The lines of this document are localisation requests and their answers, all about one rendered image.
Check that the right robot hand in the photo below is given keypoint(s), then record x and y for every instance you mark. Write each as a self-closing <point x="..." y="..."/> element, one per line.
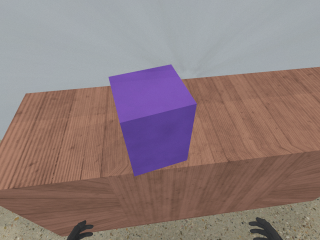
<point x="267" y="230"/>

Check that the left robot hand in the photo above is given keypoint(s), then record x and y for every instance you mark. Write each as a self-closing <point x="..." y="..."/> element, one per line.
<point x="80" y="227"/>

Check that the pedestal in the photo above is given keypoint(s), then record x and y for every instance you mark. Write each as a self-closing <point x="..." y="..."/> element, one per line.
<point x="255" y="143"/>

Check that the carton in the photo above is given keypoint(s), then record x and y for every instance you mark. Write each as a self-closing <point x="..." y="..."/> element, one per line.
<point x="156" y="113"/>

